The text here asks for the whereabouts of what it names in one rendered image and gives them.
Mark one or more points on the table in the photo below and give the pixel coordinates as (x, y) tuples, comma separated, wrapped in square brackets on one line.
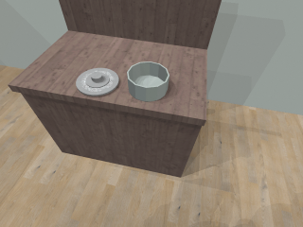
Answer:
[(117, 128)]

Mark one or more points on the knob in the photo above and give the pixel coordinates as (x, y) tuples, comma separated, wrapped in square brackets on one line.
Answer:
[(96, 77)]

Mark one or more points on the lid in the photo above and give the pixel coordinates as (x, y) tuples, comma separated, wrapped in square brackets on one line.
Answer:
[(109, 82)]

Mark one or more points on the pot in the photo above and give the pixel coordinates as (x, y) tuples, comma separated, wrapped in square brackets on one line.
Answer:
[(148, 81)]

